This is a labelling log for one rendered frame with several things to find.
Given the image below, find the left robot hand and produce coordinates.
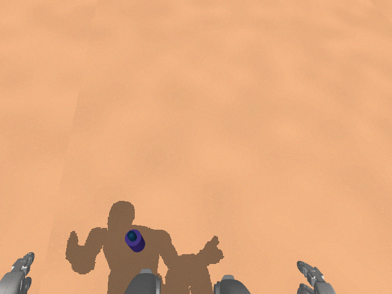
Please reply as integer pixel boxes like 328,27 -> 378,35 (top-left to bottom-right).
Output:
0,252 -> 34,294

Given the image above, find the bottle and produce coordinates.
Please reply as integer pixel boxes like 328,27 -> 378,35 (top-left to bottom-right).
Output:
125,230 -> 145,252

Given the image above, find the right robot hand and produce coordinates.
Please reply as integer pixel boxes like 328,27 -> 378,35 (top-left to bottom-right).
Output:
297,261 -> 336,294

